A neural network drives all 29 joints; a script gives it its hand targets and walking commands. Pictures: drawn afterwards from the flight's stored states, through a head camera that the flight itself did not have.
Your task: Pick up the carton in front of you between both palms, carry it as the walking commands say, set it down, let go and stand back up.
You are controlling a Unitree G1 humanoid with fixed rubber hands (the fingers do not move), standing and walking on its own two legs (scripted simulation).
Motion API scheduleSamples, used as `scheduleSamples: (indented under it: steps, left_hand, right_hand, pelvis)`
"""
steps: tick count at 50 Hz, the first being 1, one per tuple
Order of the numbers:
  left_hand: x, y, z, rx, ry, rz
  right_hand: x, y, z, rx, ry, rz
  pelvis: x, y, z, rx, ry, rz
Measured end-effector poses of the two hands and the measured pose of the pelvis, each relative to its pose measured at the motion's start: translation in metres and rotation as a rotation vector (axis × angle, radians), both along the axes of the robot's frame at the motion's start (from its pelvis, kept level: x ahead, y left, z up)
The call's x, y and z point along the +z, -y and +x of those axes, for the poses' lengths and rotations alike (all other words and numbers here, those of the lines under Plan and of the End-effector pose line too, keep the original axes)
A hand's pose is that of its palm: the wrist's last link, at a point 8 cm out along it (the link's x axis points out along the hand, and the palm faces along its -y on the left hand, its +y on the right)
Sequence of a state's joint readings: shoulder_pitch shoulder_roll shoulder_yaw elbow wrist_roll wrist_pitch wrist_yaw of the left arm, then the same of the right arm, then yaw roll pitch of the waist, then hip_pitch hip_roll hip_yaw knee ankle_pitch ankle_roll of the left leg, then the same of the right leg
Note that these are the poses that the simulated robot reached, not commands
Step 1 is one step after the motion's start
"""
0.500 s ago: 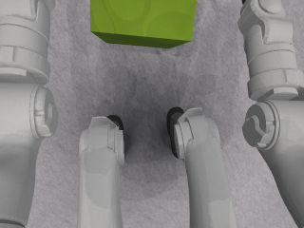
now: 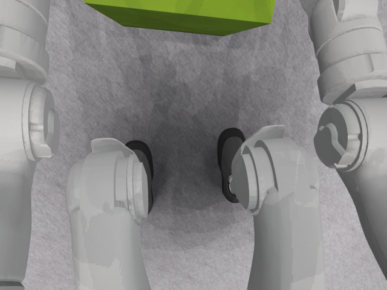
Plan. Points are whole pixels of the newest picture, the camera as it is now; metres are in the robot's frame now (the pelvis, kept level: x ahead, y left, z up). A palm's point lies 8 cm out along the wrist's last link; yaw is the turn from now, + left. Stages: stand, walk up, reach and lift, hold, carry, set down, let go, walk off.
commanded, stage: reach and lift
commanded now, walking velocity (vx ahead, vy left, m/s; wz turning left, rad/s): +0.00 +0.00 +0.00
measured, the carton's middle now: out of the picture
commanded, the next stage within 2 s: none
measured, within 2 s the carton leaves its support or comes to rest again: leaves its support in 0.68 s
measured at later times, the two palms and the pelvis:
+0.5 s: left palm out of the picture +0.58 +0.15 -0.17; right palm out of the picture +0.55 -0.16 -0.17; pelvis -0.01 +0.00 +0.00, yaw +1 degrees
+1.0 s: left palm out of the picture +0.53 +0.15 +0.00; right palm out of the picture +0.51 -0.14 -0.01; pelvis -0.01 +0.00 +0.07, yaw +2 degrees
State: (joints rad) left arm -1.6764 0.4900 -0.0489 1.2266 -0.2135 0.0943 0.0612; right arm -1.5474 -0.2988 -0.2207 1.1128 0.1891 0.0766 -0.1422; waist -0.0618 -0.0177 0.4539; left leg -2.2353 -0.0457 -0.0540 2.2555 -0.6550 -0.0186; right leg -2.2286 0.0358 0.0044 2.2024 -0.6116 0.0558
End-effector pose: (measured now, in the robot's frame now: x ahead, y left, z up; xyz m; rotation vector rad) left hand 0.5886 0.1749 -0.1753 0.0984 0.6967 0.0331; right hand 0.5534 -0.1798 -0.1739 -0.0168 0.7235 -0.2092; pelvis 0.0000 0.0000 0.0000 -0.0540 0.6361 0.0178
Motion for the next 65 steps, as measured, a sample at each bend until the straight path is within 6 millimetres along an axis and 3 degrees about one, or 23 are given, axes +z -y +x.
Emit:
scheduleSamples:
  steps: [10,16,29,34,38,45,50,58,65]
  left_hand:
    - [0.005,0.008,-0.007,-0.008,-0.011,-0.009]
    - [0.006,0.025,-0.01,-0.032,-0.018,-0.021]
    - [0.006,0.023,-0.009,-0.036,-0.044,-0.047]
    - [0.01,0.026,-0.016,-0.013,-0.041,-0.035]
    - [0.036,0.026,-0.024,0.029,-0.011,-0.028]
    - [0.123,0.021,-0.043,0.065,0.023,-0.054]
    - [0.17,0.021,-0.062,0.073,-0.003,-0.047]
    - [0.213,0.023,-0.078,0.081,0.005,-0.045]
    - [0.243,0.021,-0.085,0.096,0.022,-0.051]
  right_hand:
    - [0.005,-0.006,-0.007,0.005,-0.002,0.01]
    - [0.006,-0.026,-0.005,0.033,0.002,0.038]
    - [0.006,-0.022,-0.002,0.053,-0.022,0.065]
    - [0.015,-0.024,-0.003,0.021,-0.022,0.047]
    - [0.043,-0.029,-0.009,-0.023,0.012,0.036]
    - [0.122,-0.034,-0.027,-0.016,0.049,0.054]
    - [0.167,-0.035,-0.045,0.002,0.022,0.046]
    - [0.209,-0.033,-0.058,0.012,0.029,0.04]
    - [0.24,-0.034,-0.06,0.019,0.046,0.046]
  pelvis:
    - [0.001,-0.002,-0.006,0.001,0.005,-0.001]
    - [0.005,-0.001,-0.012,0.002,0.022,-0.002]
    - [-0.003,-0.002,-0.005,0.01,0.029,0.008]
    - [-0.003,-0.003,0.001,0.01,-0.001,0.009]
    - [0.005,-0.002,0.001,0.01,-0.018,0.011]
    - [0.036,0.0,-0.005,0.021,-0.08,0.008]
    - [0.066,0.002,-0.014,0.028,-0.103,0.014]
    - [0.1,0.004,-0.024,0.027,-0.117,0.021]
    - [0.124,0.005,-0.019,0.022,-0.124,0.027]
